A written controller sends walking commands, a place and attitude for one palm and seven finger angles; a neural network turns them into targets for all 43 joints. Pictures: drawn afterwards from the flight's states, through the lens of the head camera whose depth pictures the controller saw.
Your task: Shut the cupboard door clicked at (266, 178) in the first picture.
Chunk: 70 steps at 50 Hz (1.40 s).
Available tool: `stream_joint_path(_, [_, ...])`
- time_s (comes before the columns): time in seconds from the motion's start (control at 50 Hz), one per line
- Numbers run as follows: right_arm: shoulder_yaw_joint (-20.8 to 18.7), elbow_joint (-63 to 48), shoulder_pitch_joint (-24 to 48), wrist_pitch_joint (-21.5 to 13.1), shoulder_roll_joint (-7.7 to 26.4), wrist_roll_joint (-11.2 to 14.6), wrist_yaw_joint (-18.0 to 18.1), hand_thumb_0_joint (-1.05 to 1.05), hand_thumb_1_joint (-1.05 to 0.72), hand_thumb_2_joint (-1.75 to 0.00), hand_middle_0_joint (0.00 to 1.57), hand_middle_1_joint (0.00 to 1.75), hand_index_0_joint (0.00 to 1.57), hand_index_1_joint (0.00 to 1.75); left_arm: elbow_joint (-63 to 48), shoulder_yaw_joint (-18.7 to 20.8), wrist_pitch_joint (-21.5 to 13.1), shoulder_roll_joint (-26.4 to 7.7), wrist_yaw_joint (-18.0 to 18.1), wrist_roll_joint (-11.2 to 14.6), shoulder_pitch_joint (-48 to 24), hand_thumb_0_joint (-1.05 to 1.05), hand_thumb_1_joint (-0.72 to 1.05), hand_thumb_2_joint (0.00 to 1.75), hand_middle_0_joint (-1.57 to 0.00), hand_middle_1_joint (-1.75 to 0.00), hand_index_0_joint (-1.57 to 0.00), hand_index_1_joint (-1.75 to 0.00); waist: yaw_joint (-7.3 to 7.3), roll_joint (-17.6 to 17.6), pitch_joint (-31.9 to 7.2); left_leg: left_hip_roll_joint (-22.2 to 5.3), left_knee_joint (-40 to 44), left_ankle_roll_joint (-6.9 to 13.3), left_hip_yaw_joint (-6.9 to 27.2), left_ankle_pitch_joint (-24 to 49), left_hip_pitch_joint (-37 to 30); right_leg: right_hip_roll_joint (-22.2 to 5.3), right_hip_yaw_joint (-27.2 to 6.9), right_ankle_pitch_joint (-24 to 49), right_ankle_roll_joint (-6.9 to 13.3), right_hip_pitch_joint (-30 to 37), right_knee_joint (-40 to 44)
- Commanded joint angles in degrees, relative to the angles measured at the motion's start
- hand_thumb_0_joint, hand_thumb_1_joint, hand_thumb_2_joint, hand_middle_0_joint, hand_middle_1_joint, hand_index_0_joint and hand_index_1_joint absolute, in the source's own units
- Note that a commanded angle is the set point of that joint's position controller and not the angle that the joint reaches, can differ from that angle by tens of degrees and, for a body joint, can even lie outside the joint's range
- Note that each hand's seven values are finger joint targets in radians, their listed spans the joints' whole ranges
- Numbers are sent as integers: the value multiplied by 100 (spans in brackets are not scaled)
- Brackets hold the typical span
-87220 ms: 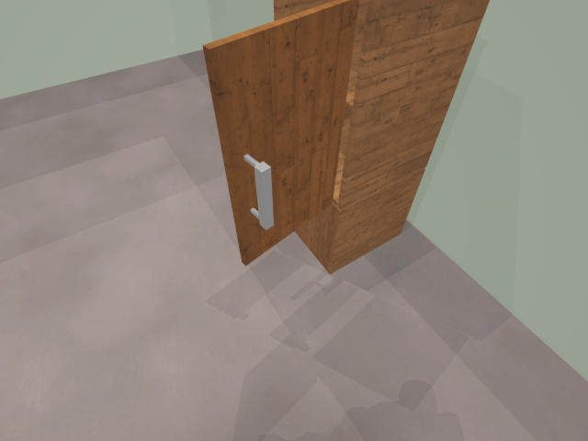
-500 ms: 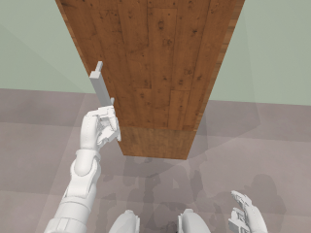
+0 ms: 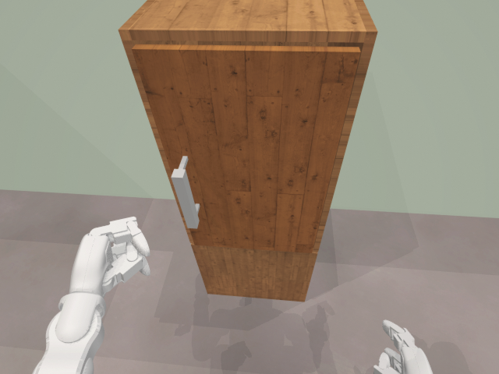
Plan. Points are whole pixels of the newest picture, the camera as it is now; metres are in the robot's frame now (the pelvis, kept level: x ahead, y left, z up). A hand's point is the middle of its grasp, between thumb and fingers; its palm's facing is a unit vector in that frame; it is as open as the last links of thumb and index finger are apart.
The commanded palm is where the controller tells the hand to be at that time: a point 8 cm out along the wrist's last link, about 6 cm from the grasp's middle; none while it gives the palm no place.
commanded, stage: draw the hand back to the body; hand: left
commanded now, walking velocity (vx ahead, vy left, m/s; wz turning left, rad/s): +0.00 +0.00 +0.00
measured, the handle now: (189, 193) +0.50 +0.17 -0.04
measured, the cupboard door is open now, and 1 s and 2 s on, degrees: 0 0 0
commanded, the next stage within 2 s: step back with the hand held close in 0.94 s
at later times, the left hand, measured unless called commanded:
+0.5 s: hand (23, 255) +0.22 +0.27 +0.18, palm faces +0.42 -0.82 -0.40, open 5.6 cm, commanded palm +0.17 +0.31 +0.20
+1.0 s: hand (7, 259) +0.20 +0.27 +0.19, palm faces +0.46 -0.79 -0.41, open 7.4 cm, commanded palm +0.16 +0.31 +0.21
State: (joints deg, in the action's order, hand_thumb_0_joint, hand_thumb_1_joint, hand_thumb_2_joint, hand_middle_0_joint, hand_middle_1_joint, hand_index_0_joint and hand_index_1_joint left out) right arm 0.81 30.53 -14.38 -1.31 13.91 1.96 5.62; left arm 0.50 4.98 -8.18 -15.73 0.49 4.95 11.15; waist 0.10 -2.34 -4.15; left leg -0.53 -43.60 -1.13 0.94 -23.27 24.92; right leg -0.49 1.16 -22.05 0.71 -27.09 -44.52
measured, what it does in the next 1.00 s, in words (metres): stands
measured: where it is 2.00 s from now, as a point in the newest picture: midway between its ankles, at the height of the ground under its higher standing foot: outside the picture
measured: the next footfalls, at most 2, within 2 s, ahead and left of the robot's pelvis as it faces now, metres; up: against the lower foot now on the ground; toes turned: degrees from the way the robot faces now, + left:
none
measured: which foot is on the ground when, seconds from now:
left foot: down 0.00-1.00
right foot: down 0.00-1.00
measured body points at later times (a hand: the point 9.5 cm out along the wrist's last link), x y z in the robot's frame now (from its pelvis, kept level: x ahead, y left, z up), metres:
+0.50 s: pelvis +0.02 +0.02 +0.03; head +0.00 -0.01 +0.48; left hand +0.19 +0.31 +0.20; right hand +0.21 -0.18 -0.06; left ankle -0.01 +0.13 -0.71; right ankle +0.01 -0.11 -0.71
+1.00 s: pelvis +0.01 +0.01 +0.03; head -0.02 -0.02 +0.48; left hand +0.17 +0.31 +0.21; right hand +0.19 -0.22 -0.06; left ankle -0.01 +0.13 -0.71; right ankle +0.01 -0.11 -0.71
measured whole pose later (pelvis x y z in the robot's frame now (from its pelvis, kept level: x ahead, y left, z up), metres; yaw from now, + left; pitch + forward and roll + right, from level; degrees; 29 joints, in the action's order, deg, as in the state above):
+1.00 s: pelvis +0.01 +0.01 +0.03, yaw -1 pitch -5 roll +0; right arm 1.1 37.0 -12.5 -7.4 12.9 0.4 5.0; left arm -20.8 19.8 -4.4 -19.6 6.1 3.1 25.5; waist 3.9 -3.8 0.4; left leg -0.8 -25.0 -0.6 0.0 -16.1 4.1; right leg -0.1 0.5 -14.4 0.1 -6.3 -25.5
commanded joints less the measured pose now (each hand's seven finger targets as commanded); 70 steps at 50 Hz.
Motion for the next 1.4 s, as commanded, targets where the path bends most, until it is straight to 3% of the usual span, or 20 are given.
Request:
stream_joint_path(0.0, [-93, -889, 714, -366, 407, -53, 147, 0, -90, -90, 20, 30, 20, 30, -1748, 491, -1, -840, 440, -137, -532, 0, 90, 90, -94, -111, -94, -111, 101, 152, -591, 81, 1129, 311, -218, 1183, -619, -77, -78, 1155, -11, 1182, 1352])
stream_joint_path(0.06, [-56, -818, 776, -447, 436, -77, 165, 0, -90, -90, 20, 30, 20, 30, -1913, 568, 113, -902, 520, -191, -475, 0, 90, 90, -86, -102, -86, -102, 121, 227, -368, 45, 1440, 300, -168, 1294, -923, -43, 5, 1212, -1, 1345, 1567])
stream_joint_path(0.2, [6, -678, 866, -648, 376, -142, 97, 0, -90, -90, 20, 30, 20, 30, -2596, 954, 190, -989, 573, -215, -15, 0, 90, 90, -67, -81, -67, -81, 242, -111, -302, -8, 1916, 218, -129, 2006, -1504, -28, 122, 1817, 26, 1919, 1802])
stream_joint_path(0.28, [13, -597, 913, -719, 370, -170, 16, 0, -90, -90, 20, 30, 20, 30, -2839, 1167, 230, -1056, 570, -201, 246, 0, 90, 90, -56, -69, -56, -69, 266, -245, -2, -35, 2084, 189, -157, 2088, -1570, -24, 120, 1876, 13, 2004, 1997])
stream_joint_path(0.32, [-6, -563, 909, -749, 376, -186, 2, 0, -90, -90, 20, 30, 20, 30, -2982, 1383, 206, -1168, 587, -202, 308, 0, 90, 90, -50, -63, -50, -63, 291, -63, -24, -50, 2122, 185, -143, 2181, -1605, -2, 146, 1932, 11, 2088, 2020])
stream_joint_path(0.38, [-32, -521, 901, -806, 384, -202, -32, 0, -90, -90, 20, 30, 20, 30, -3221, 1642, 194, -1283, 597, -188, 570, 0, 90, 90, -42, -54, -42, -54, 336, -287, -149, -63, 2151, 172, -160, 2467, -1727, -25, 121, 2143, 13, 2249, 2037])
stream_joint_path(0.42, [-47, -491, 907, -820, 373, -201, -62, 0, -90, -90, 20, 30, 20, 30, -3347, 1802, 171, -1343, 603, -177, 663, 0, 90, 90, -36, -48, -36, -48, 349, -112, -170, -74, 2145, 157, -150, 2607, -1735, -12, 140, 2231, 4, 2287, 2038])
stream_joint_path(0.54, [-101, -423, 936, -860, 383, -187, -69, 0, -90, -90, 20, 30, 20, 30, -3525, 2337, 112, -1615, 655, -146, 846, 0, 90, 90, -20, -30, -20, -30, 406, -205, -22, -74, 2192, 147, -177, 2516, -1712, -2, 127, 2145, 4, 2271, 2100])
stream_joint_path(0.6, [-126, -364, 923, -829, 439, -175, -76, 0, -90, -90, 20, 30, 20, 30, -3113, 1974, 159, -1234, 596, -141, 858, 0, 90, 90, -20, -30, -20, -30, 320, 21, 339, -91, 2247, 173, -206, 2256, -1667, -13, 138, 1911, -27, 2071, 2202])
stream_joint_path(0.76, [-161, -365, 1019, -890, 458, -193, -2, 0, -90, -90, 20, 30, 20, 30, -3370, 2295, 61, -1676, 665, -167, 738, 0, 90, 90, -20, -30, -20, -30, 429, -116, 7, -31, 2242, 258, -227, 1949, -1761, -32, 40, 1710, -22, 2220, 2288])
stream_joint_path(0.82, [-142, -356, 1035, -939, 390, -193, -4, 0, -90, -90, 20, 30, 20, 30, -3466, 2259, 14, -1595, 677, -165, 764, 0, 90, 90, -20, -30, -20, -30, 424, -334, 47, -6, 2236, 237, -259, 1977, -1720, -44, 16, 1770, -5, 2264, 2273])
stream_joint_path(0.94, [-165, -317, 996, -959, 386, -180, -29, 0, -90, -90, 20, 30, 20, 30, -3358, 2205, 4, -1481, 651, -155, 858, 0, 90, 90, -20, -30, -20, -30, 388, -285, 195, -27, 2241, 222, -294, 2036, -1738, -26, 17, 1804, -16, 2170, 2310])
stream_joint_path(1.04, [-191, -325, 1020, -903, 397, -168, -16, 0, -90, -90, 20, 30, 20, 30, -3096, 2190, 19, -1438, 613, -110, 927, 0, 90, 90, -20, -30, -20, -30, 382, 31, 328, -42, 2266, 269, -316, 1730, -1725, -28, -30, 1432, -53, 2055, 2462])
stream_joint_path(1.06, [-136, -529, 918, -787, 524, -64, -65, 0, -90, -90, 20, 30, 20, 30, -3241, 2957, -278, -2272, 725, -199, -134, 0, 90, 90, -20, -30, -20, -30, 115, -310, 933, -44, 2109, 295, -189, 1049, -1311, -295, -685, 1247, -7, 1484, 2896])
stream_joint_path(1.08, [-232, -407, 949, -725, 503, -119, -70, 0, -90, -90, 20, 30, 20, 30, -2966, 2493, -338, -1691, 686, -192, 603, 0, 90, 90, -20, -30, -20, -30, 95, 186, 555, -51, 1793, 330, -116, 981, -1288, -500, -806, 1091, 84, 1382, 2978])
stream_joint_path(1.1, [-277, -402, 927, -660, 553, -137, -96, 0, -90, -90, 20, 30, 20, 30, -2852, 2314, -358, -1501, 667, -194, 1030, 0, 90, 90, -20, -30, -20, -30, 70, 467, 424, -29, 1612, 338, -130, 1074, -1411, -590, -921, 1140, 143, 1255, 3038])
stream_joint_path(1.16, [-350, -408, 929, -534, 584, -179, -107, 0, -90, -90, 20, 30, 20, 30, -3247, 2402, -488, -1642, 724, -230, 1319, 0, 90, 90, -20, -30, -20, -30, 55, 321, -50, -73, 1629, 306, -131, 1441, -1489, -695, -820, 1764, 181, 1357, 2760])
stream_joint_path(1.2, [-373, -488, 900, -456, 620, -165, -79, 0, -90, -90, 20, 30, 20, 30, -3458, 2459, -519, -1665, 777, -212, 1494, 0, 90, 90, -20, -30, -20, -30, 31, -48, -420, -200, 1877, 284, -38, 2164, -1488, -521, -541, 2549, 108, 1753, 2237])
stream_joint_path(1.28, [-400, -644, 908, -274, 617, -147, 1, 0, -90, -90, 20, 30, 20, 30, -3573, 2652, -463, -1845, 844, -173, 1647, 0, 90, 90, -20, -30, -20, -30, 44, -81, -677, -372, 1949, 233, 22, 3285, -1358, -315, -289, 3424, -47, 2105, 1729])
stream_joint_path(1.38, [-427, -750, 885, -116, 620, -125, 20, 0, -90, -90, 20, 30, 20, 30, -3502, 2646, -397, -1810, 874, -166, 1863, 0, 90, 90, -20, -30, -20, -30, 20, 33, -594, -392, 1952, 228, 13, 2893, -899, -329, -412, 3517, -51, 2203, 1639])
